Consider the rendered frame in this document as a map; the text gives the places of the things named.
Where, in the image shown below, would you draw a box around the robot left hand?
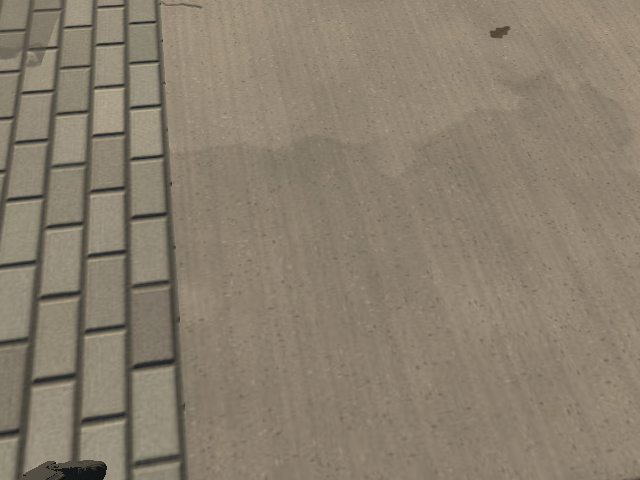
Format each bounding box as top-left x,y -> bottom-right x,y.
20,460 -> 107,480

